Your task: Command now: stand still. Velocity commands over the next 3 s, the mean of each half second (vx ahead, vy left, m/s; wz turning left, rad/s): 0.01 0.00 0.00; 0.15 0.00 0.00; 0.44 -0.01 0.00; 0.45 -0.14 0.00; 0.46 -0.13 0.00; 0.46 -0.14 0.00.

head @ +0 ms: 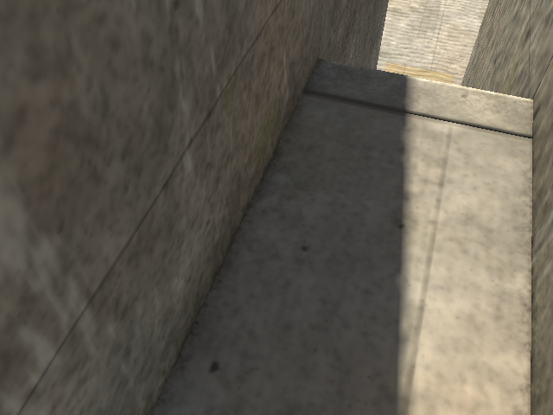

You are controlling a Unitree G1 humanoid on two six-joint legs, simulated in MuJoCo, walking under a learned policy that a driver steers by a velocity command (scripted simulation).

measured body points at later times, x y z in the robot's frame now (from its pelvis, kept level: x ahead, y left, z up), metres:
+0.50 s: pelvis -0.02 +0.03 +0.00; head +0.00 +0.05 +0.45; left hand -0.02 +0.30 -0.16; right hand +0.05 -0.22 -0.13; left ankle -0.07 +0.11 -0.75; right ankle -0.04 -0.12 -0.75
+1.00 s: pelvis +0.03 +0.01 -0.01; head +0.04 +0.00 +0.44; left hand +0.05 +0.28 -0.15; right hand +0.07 -0.27 -0.14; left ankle -0.07 +0.11 -0.75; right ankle +0.02 -0.11 -0.74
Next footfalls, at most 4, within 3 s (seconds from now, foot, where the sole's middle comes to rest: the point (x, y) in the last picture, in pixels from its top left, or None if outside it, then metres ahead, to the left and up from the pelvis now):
1.46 left None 0.43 0.11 -0.78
2.00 right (397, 327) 0.73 -0.28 -0.78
2.52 left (325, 252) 0.97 -0.10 -0.78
2.98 right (428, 188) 1.23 -0.45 -0.78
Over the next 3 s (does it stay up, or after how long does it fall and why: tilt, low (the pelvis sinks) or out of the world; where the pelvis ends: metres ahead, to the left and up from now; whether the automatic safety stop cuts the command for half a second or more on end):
stays up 1.09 -0.31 -0.03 its command is cut before an obstacle after 1.5 s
